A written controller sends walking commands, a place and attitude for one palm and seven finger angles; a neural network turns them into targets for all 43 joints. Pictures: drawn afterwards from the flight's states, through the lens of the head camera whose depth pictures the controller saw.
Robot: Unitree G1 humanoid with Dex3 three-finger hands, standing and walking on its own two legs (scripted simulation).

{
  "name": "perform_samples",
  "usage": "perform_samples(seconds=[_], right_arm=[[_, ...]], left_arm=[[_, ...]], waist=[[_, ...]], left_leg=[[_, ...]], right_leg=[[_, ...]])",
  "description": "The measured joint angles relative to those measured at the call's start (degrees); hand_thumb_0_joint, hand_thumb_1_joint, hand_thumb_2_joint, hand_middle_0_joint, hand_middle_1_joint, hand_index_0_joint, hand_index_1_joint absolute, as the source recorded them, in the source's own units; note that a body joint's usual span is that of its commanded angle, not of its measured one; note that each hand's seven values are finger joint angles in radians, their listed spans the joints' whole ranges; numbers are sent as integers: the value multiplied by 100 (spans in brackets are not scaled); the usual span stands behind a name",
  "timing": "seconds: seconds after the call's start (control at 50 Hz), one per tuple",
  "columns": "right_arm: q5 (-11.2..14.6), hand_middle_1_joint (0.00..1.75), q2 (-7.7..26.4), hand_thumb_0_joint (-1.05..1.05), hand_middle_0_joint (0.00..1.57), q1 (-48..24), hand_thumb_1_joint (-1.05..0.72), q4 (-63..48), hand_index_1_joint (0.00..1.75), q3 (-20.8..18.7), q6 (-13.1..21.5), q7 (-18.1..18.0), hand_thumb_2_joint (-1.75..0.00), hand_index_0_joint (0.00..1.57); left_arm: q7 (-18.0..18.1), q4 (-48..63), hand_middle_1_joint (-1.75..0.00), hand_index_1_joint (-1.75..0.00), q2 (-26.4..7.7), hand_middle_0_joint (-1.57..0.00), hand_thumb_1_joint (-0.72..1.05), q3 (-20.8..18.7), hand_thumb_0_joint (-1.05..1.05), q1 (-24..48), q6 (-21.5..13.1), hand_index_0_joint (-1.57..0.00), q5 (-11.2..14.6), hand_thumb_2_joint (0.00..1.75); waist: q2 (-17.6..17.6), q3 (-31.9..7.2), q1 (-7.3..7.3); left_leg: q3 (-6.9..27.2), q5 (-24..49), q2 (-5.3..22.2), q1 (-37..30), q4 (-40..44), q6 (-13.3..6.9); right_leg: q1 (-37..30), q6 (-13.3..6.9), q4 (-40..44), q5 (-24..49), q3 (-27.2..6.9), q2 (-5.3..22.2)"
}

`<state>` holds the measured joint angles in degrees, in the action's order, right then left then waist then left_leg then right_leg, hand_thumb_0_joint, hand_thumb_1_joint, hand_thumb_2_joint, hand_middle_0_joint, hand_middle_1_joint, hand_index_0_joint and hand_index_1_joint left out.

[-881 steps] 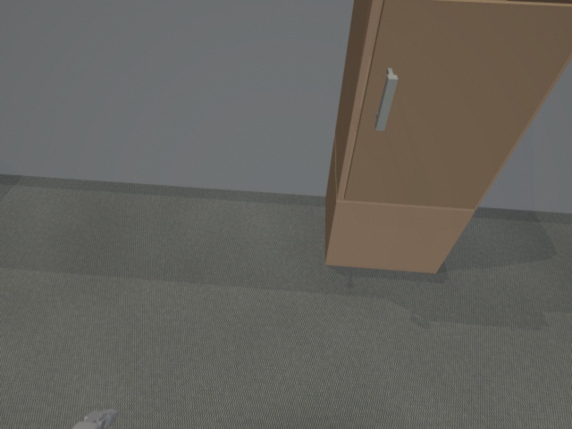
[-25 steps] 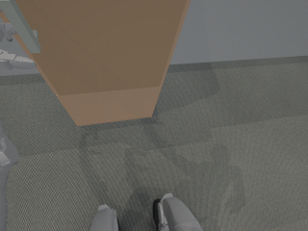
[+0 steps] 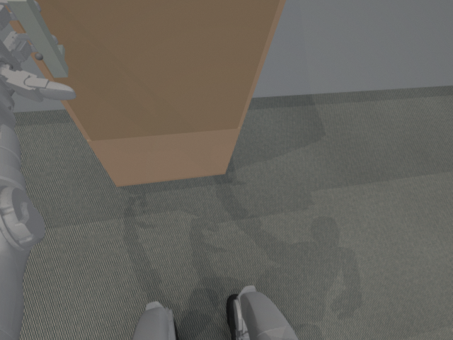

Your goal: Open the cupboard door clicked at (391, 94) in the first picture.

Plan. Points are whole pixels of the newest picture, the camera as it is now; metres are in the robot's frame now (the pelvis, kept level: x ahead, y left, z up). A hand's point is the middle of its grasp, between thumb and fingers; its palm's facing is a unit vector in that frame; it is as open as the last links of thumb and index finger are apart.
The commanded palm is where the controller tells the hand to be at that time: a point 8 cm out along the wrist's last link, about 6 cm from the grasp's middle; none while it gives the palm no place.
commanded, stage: slide the fingers in behind the handle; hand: left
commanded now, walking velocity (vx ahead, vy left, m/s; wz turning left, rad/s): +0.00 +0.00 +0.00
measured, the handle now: (43, 29) +0.60 +0.22 +0.10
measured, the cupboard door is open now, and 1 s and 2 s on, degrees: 0 0 13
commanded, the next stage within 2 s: close the thumb around the handle in 0.60 s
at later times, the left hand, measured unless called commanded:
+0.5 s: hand (58, 53) +0.55 +0.19 +0.10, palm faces +0.04 -1.00 +0.01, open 14.0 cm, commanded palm +0.53 +0.23 +0.10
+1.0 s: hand (54, 57) +0.55 +0.20 +0.10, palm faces +0.04 -1.00 +0.00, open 11.4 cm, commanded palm +0.53 +0.24 +0.10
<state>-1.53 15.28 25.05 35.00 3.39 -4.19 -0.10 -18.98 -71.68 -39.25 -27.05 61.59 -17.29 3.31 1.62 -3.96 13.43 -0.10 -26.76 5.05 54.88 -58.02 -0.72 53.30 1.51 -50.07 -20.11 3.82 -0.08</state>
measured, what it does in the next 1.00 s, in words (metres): stands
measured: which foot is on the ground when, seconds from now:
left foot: down 0.00-1.00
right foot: down 0.00-1.00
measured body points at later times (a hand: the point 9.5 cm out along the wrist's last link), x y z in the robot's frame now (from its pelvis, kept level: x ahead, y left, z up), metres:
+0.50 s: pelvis +0.01 +0.00 +0.00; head +0.15 +0.03 +0.43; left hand +0.54 +0.25 +0.10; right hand -0.02 -0.25 -0.10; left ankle -0.01 +0.10 -0.68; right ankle +0.03 -0.15 -0.68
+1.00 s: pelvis +0.00 -0.01 +0.00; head +0.15 +0.01 +0.43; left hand +0.54 +0.25 +0.10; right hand -0.03 -0.28 -0.10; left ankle -0.01 +0.10 -0.68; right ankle +0.03 -0.15 -0.68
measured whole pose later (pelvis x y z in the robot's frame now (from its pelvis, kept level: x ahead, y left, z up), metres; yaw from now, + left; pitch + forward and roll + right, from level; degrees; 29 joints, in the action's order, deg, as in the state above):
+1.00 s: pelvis +0.00 -0.01 +0.00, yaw +0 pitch +23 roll -4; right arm -1.4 15.9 24.6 35.5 2.4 -3.6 -0.2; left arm -15.7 -71.9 -36.9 -26.1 61.0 -18.5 2.8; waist 1.9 -3.7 12.9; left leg 0.1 -26.2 5.1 53.6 -56.9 0.2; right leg 52.7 0.6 -50.4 -20.4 3.9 -0.2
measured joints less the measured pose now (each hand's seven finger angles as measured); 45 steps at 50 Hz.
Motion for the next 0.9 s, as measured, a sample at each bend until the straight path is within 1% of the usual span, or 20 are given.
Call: perform_samples(seconds=[0.1,0.16,0.24,0.36,0.48,0.6,0.68,0.76,0.82,0.9], right_arm=[[-6,30,-31,0,21,28,-91,-46,30,9,0,26,-90,20],[-25,30,-57,0,21,54,-91,-41,30,-8,14,50,-90,20],[-35,30,-83,0,21,72,-91,25,30,-34,8,86,-90,20],[-46,30,-77,0,21,46,-91,46,30,-63,-7,90,-90,20],[-63,30,-73,0,21,20,-91,45,30,-95,-2,120,-90,20],[-37,30,-51,0,21,-6,-91,-11,30,-85,-16,106,-90,20],[-25,30,-33,0,21,-14,-91,5,30,-90,1,84,-90,20],[-11,30,-4,0,21,-53,-91,39,30,-73,28,46,-90,20],[-7,30,20,0,21,-68,-91,33,30,-78,50,21,-90,20],[-4,30,48,0,21,-64,-91,39,30,-94,67,1,-90,20]], left_arm=[[140,-57,-120,-120,65,-30,-50,24,-1,-47,75,-30,-77,30],[238,87,-120,-120,157,-30,-50,34,-1,-130,-19,-30,-69,30],[294,203,-120,-120,336,-30,-50,112,-1,-187,-140,-30,14,30],[436,115,-120,-120,471,-30,-50,237,-1,-116,-11,-30,-81,30],[581,236,-120,-120,619,-30,-50,167,-1,-196,-161,-30,-69,30],[625,72,-120,-120,499,-30,-50,185,-1,-137,-97,-30,-178,30],[585,69,-120,-120,483,-30,-50,178,-1,-152,-134,-30,-107,30],[510,-44,-120,-120,404,-30,-49,109,-1,-58,-155,-29,-94,30],[468,-72,-120,-121,310,-30,-45,101,-1,-27,-148,-30,-138,32],[397,-39,-121,-122,253,-31,-32,103,-1,-29,-151,-31,-123,37]], waist=[[26,0,11],[28,-13,-15],[31,-47,-70],[61,-59,-68],[65,-78,-88],[75,-35,-72],[69,-13,-102],[46,18,-84],[35,34,-56],[31,41,-50]], left_leg=[[-34,-16,-17,-58,18,-29],[-55,-23,-26,-70,25,-36],[-57,-41,-39,-109,30,-39],[-30,-45,-66,-129,37,-35],[-62,-41,-49,-200,81,-13],[-47,-13,-42,-232,109,18],[-40,20,-35,-232,139,44],[-11,38,-23,-195,128,66],[8,49,-12,-153,114,79],[22,58,-4,-115,104,91]], right_leg=[[-50,29,19,-5,-33,15],[-52,40,18,-11,-55,24],[-91,48,19,-33,-57,36],[-120,47,11,-60,-32,61],[-150,30,6,-69,-64,44],[-161,-8,-18,-76,-51,36],[-145,-34,-22,-64,-46,28],[-111,-59,-42,-59,-20,15],[-74,-75,-56,-52,-3,4],[-41,-86,-60,-43,7,-6]])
